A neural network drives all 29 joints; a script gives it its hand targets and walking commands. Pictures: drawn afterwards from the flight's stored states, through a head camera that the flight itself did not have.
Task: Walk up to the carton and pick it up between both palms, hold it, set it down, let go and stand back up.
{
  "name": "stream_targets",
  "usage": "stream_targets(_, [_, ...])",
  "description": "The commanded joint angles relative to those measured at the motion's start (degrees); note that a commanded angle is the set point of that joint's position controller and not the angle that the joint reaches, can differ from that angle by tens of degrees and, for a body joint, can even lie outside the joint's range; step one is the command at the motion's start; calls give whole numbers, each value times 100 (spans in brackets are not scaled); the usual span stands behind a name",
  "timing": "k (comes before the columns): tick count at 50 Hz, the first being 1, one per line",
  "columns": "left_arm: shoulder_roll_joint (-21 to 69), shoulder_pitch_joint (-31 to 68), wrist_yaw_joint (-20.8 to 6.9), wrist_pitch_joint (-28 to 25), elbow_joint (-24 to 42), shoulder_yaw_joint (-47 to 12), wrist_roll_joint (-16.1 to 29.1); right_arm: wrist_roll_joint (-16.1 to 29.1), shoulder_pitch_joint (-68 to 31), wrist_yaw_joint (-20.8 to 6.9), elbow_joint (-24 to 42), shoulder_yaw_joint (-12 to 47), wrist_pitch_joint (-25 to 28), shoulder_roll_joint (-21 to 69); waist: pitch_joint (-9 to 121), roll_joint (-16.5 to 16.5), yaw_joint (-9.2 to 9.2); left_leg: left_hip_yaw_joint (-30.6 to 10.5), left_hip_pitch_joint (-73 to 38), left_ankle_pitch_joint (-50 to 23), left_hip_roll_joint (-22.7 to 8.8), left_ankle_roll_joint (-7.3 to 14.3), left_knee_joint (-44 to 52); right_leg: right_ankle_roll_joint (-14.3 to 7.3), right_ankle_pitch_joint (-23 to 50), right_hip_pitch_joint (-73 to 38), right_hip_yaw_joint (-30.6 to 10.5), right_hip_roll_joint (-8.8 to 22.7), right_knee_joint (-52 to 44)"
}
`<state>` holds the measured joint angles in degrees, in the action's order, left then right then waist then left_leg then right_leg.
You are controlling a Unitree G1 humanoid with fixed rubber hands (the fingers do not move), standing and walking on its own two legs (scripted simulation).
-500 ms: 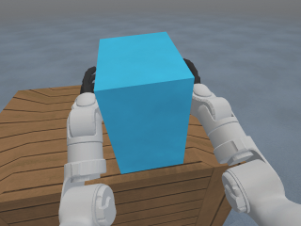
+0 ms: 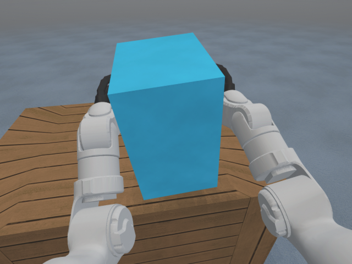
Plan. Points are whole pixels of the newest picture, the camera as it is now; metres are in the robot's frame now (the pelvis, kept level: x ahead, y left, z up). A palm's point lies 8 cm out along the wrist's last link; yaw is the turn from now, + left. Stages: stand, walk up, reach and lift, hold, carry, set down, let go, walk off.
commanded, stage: hold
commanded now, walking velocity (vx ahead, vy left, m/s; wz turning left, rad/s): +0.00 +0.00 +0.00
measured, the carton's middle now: (168, 116) +0.37 +0.01 +0.23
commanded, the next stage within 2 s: none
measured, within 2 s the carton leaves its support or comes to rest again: neither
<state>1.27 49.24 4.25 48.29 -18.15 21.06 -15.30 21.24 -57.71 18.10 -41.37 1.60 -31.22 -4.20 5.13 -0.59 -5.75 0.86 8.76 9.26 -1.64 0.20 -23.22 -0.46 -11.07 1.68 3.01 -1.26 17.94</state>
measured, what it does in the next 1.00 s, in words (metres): stands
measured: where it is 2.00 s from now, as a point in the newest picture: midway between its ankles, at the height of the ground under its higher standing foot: outside the picture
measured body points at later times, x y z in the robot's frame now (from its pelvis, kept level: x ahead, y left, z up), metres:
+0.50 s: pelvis +0.01 +0.00 +0.00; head -0.07 +0.02 +0.44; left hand +0.39 +0.14 +0.25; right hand +0.39 -0.12 +0.27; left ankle +0.04 +0.11 -0.75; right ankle -0.01 -0.11 -0.75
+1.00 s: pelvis +0.00 +0.00 +0.00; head -0.07 +0.02 +0.44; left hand +0.39 +0.14 +0.26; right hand +0.39 -0.12 +0.27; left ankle +0.04 +0.11 -0.75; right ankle -0.01 -0.11 -0.75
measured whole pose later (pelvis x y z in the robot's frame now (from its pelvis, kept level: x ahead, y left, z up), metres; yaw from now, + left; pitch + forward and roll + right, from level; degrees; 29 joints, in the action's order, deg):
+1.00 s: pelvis +0.00 +0.00 +0.00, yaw +0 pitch -5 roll -1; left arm 1.4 48.7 4.5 48.8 -17.7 21.3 -14.6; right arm 22.1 -57.6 18.9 -40.7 2.0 -32.5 -4.4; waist 5.8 -0.5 -5.6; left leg -0.5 8.5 9.7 -1.3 0.0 -23.5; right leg -0.6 -11.4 1.3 2.2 -1.7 17.9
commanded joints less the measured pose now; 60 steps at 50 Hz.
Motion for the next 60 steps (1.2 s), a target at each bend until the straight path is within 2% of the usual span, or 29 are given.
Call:
stream_targets(1, [3388, 5034, -731, -503, 803, -2819, 1068, 873, -4693, -488, 1950, 1551, 144, 4087, 2471, 360, 7, -218, -1535, -1273, 324, -287, 86, 504, 1128, 270, -124, -345, -264])
stream_targets(17, [3381, 4887, -780, -427, 956, -2890, 1043, 911, -4487, -400, 2058, 1568, 38, 4043, 2317, 377, -103, -236, -1551, -1393, 353, -350, 65, 553, 1439, 152, -147, -320, -239])
stream_targets(33, [3341, 4882, -798, -394, 899, -2824, 982, 912, -4549, -393, 2093, 1605, 1, 4070, 2256, 298, -21, -238, -1525, -1290, 356, -299, 104, 553, 1361, 172, -161, -329, -255])
stream_targets(60, [3388, 5045, -751, -460, 801, -2802, 1065, 941, -4604, -429, 1924, 1513, -21, 4065, 2368, 367, -36, -258, -1470, -1239, 339, -319, 94, 524, 1210, 260, -179, -330, -264])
